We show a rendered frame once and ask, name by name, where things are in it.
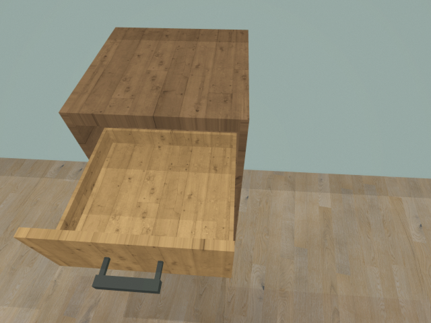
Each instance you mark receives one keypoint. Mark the cabinet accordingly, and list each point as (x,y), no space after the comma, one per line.
(172,79)

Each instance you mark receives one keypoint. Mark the drawer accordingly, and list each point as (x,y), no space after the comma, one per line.
(147,196)

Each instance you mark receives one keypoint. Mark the handle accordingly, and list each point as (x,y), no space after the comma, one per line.
(132,284)

